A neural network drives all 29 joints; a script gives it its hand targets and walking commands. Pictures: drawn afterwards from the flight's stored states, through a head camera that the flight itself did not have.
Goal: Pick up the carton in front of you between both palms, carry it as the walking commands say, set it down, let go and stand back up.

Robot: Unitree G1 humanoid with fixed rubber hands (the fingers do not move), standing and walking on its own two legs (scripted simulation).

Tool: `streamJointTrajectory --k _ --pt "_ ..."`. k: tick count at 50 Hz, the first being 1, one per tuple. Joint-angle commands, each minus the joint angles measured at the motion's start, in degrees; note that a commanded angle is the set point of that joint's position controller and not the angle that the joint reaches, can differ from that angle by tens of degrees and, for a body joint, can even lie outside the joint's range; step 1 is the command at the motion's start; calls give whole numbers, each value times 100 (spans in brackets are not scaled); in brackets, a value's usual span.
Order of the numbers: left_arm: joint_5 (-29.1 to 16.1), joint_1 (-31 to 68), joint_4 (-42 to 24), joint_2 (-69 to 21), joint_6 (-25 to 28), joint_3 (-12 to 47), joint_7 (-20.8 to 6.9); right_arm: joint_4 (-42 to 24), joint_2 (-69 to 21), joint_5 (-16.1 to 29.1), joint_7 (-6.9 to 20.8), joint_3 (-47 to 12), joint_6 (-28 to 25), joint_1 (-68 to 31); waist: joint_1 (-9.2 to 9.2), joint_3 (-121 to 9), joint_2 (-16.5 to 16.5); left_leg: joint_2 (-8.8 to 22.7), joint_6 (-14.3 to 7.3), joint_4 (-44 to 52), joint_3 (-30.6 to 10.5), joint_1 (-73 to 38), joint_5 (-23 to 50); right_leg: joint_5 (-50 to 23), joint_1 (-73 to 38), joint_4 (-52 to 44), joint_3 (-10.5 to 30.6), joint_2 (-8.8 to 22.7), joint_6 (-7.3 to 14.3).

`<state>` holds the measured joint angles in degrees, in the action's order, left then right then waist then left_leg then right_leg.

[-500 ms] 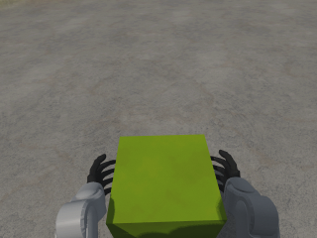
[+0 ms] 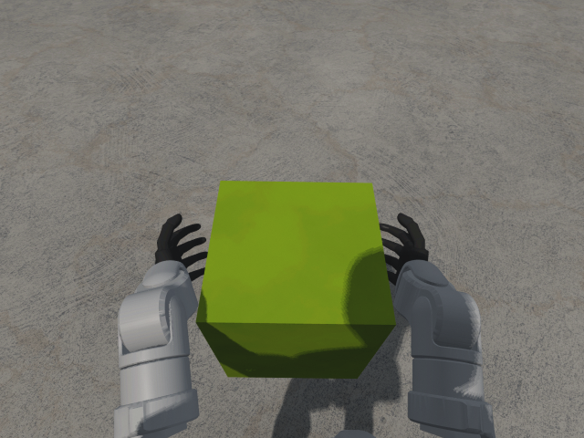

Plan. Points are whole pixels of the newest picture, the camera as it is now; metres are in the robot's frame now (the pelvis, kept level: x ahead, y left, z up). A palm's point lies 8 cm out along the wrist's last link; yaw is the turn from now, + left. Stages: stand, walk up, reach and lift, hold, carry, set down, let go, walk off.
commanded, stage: carry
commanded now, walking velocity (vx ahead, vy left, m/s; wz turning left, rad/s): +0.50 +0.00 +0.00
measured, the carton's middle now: (294, 287) +0.35 -0.02 -0.01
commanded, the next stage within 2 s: none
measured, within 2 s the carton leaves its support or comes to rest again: neither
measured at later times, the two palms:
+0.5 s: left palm (191, 140) +0.57 +0.14 +0.09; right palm (366, 128) +0.60 -0.16 +0.08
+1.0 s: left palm (180, 44) +0.92 +0.19 +0.08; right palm (314, 43) +0.90 -0.11 +0.09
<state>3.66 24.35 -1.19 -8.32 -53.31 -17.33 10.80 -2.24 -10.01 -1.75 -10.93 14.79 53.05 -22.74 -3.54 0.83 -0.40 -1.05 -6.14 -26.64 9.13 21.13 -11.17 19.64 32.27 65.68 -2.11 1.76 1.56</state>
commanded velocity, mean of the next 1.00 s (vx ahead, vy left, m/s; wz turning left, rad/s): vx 0.50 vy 0.00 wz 0.00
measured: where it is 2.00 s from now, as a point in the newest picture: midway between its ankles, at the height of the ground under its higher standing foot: (261, 184)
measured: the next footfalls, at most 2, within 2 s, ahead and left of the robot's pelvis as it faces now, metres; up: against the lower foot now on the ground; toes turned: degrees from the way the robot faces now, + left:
right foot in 0.30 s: +0.40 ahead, -0.11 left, +0.00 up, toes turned -8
left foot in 0.76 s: +0.74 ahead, +0.14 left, +0.00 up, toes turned +12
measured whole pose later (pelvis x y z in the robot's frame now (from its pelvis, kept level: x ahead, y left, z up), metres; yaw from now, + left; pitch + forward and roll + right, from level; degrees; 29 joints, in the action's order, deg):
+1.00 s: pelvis +0.69 +0.05 +0.01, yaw +0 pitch +4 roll -1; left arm 2.0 -5.3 -28.9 -7.8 -64.1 -1.6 8.0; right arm -28.4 -7.9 -0.5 -8.2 2.5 63.0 6.1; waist -2.1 -5.5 -0.9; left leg 2.6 -3.3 -19.0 12.7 14.2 -9.0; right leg 14.0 31.3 57.3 -4.5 6.2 0.2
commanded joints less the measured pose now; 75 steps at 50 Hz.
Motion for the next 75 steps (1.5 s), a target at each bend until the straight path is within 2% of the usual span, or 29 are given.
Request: streamJointTrajectory --k 1,10,13,14,15,16,17,18,20,21,26,35,38,39,40,41,42,44,46,51,56,61,64,65,66,67,70,72,75 --pt "-785 2607 -581 -4693 127 3689 -81 -870 -4632 1164 275 -3984 -137 -3038 83 -2657 547 1713 -541 1027 -1918 -2868 1748 -285 732 -718 46 252 -115" --pt "-1200 448 -2357 -4540 -349 4553 -231 -2136 -4295 1084 348 -3995 345 -319 202 -1858 781 1075 -70 1087 -474 -3603 4295 -2012 300 -3721 -924 -96 -197" --pt "-1251 -292 -2857 -4247 -629 4611 -262 -2658 -3980 1011 310 -3997 624 503 272 -2010 1059 1061 169 214 -111 -3475 5609 -2124 -1048 -4324 -1371 -460 -32" --pt "-1254 -449 -3006 -4240 -708 4627 -286 -2848 -3920 1022 320 -4066 713 645 372 -2257 966 1015 340 -594 166 -3031 5269 -2199 -2059 -4553 -1396 -457 22" --pt "-1251 -707 -3134 -4236 -791 4604 -320 -3077 -3845 1054 340 -4170 800 652 499 -2515 618 907 465 -1626 232 -2132 3875 -1977 -3169 -4464 -875 -5 89" --pt "-1195 -780 -3219 -4099 -875 4548 -339 -3365 -3861 1124 374 -4302 925 627 525 -3076 -614 488 634 -3300 -18 -306 1811 -2316 -4799 -3975 1490 1650 860" --pt "-1264 -873 -3230 -4082 -934 4547 -356 -3514 -3720 1158 408 -4340 1013 649 566 -2894 -1523 -258 725 -4661 -335 1378 -1558 -2571 -5303 -4739 3127 2321 1570" --pt "-1314 -879 -3369 -4101 -989 4571 -408 -3492 -3814 1189 430 -4410 1050 597 538 -2584 -1137 133 560 -5261 -903 1953 -1634 -2690 -5086 -4778 2673 2267 1572" --pt "-1429 -675 -3528 -4263 -1007 4695 -507 -3471 -3993 1202 493 -4461 1053 477 480 -2077 -206 603 447 -4542 -1014 1782 -1096 -2763 -4025 -4997 1713 1969 1098" --pt "-1470 -584 -3571 -4280 -1005 4777 -545 -3407 -4069 1166 515 -4476 1039 503 436 -1914 -108 754 466 -4022 -1031 1559 -843 -2127 -3537 -5242 1373 1823 863" --pt "-1442 -973 -3384 -3885 -1041 4768 -609 -3165 -3866 924 449 -4419 1039 952 414 -1344 -627 781 771 -1961 -434 1185 -82 -1179 -2727 -5943 194 1399 745" --pt "-1194 -1209 -3365 -3322 -1156 4475 -354 -3340 -3280 998 301 -4362 1193 979 464 -603 -820 615 627 -242 183 935 993 -2222 -3245 -5662 -443 1247 406" --pt "-1194 -1022 -3384 -3104 -1179 4499 -266 -3157 -3038 951 245 -4160 1198 1005 305 -1200 -576 85 504 29 726 -982 273 -3675 -2901 -3776 -1065 901 109" --pt "-1198 -977 -3410 -3012 -1184 4492 -234 -3106 -2978 918 223 -4090 1197 1093 165 -1642 -110 556 447 109 65 -2161 -180 -2925 -2114 -2430 -1111 701 -77" --pt "-1242 -941 -3580 -3031 -1209 4559 -224 -3039 -2907 933 200 -4039 1165 1029 147 -2233 1500 2160 -370 878 -2843 -3282 -1204 -1599 -568 -515 -974 62 -426" --pt "-1303 -839 -3616 -3094 -1202 4642 -239 -3032 -3115 1021 216 -4081 1137 1119 174 -2175 1959 2558 -616 1545 -4014 -3453 -217 674 418 492 -336 -325 -359" --pt "-1329 -850 -3522 -3398 -1165 4742 -272 -3197 -3297 1090 274 -4139 1107 999 199 -2168 1486 2515 -590 1338 -3328 -3245 594 682 525 1032 137 132 -188" --pt "-1301 -841 -3398 -3954 -1065 4756 -385 -3290 -3828 1192 417 -4344 994 783 233 -2063 403 2218 -294 1184 -2281 -2466 1073 118 424 635 265 558 -27" --pt "-1208 -888 -3320 -4270 -955 4774 -460 -3358 -4080 1255 540 -4518 900 618 282 -2000 550 1969 -5 1553 -1605 -1893 274 -389 88 -126 138 623 -31" --pt "-1019 -1261 -3437 -4235 -867 4778 -446 -3461 -3887 1324 677 -4640 867 928 270 -1502 755 1818 -133 2180 -973 -1900 -188 -1068 377 -1773 -292 609 -262" --pt "-1118 -1329 -3630 -3641 -1022 4735 -321 -3520 -3294 1180 497 -4423 1012 1171 240 -996 772 1568 -92 2099 -410 -2214 630 -1750 422 -3049 -661 462 -300" --pt "-1202 -1304 -3669 -3021 -1223 4560 -219 -3452 -2840 980 247 -4179 1203 1259 261 -610 919 1576 81 1651 -123 -2478 1576 -1742 -20 -3717 -898 355 -75" --pt "-1239 -1407 -3532 -2964 -1253 4424 -210 -3500 -2829 970 181 -4232 1266 1114 479 -1280 575 1167 417 -491 459 -1773 2759 -1028 -2371 -3959 -1303 -142 32" --pt "-1213 -1477 -3514 -2975 -1248 4365 -209 -3575 -2794 1002 175 -4278 1283 1063 566 -1664 -222 808 609 -1940 548 -839 1750 -168 -3302 -4431 38 719 185" --pt "-1243 -1366 -3491 -3049 -1223 4384 -236 -3797 -2871 1044 202 -4385 1291 1048 562 -2231 -1918 145 908 -3788 212 874 -203 202 -4613 -5081 2728 2149 974" --pt "-1338 -1446 -3476 -3340 -1207 4454 -297 -3793 -3060 1149 245 -4500 1280 867 507 -2024 -1801 78 791 -4570 -507 1542 -1573 -1156 -4540 -5437 3086 2243 1062" --pt "-1477 -1034 -3679 -4039 -1011 4710 -512 -3549 -3931 1161 422 -4629 1094 814 442 -1981 -328 795 454 -4375 -924 1502 -866 -2573 -3697 -5038 1367 1884 667" --pt "-1518 -975 -3707 -4239 -906 4856 -631 -3474 -4211 1052 483 -4662 969 883 422 -1981 -501 816 487 -3747 -782 1208 -415 -1889 -3335 -5338 793 1662 451" --pt "-1529 -1182 -3710 -4107 -847 4901 -719 -3450 -4204 922 473 -4676 874 1116 429 -1728 -739 824 631 -2859 -529 1358 -77 -1384 -3208 -5744 359 1570 574"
